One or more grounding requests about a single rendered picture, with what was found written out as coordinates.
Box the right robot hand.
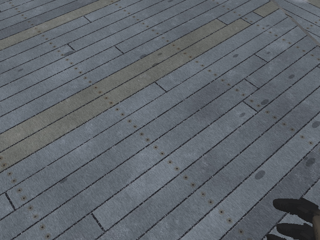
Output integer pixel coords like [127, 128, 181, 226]
[266, 197, 320, 240]

